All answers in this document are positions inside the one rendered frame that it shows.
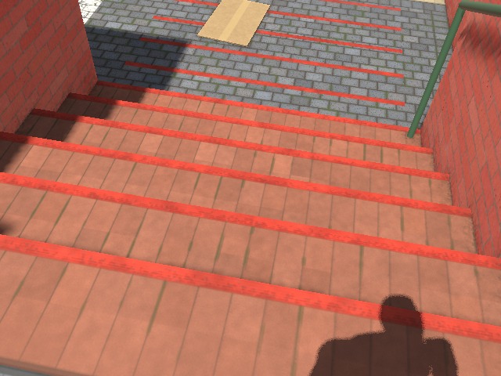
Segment stairs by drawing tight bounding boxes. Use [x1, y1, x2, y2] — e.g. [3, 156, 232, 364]
[0, 81, 501, 327]

